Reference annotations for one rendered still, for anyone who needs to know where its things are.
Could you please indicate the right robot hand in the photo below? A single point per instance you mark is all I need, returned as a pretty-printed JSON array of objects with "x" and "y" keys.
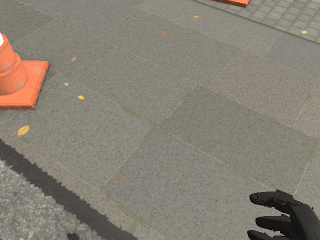
[{"x": 303, "y": 223}]

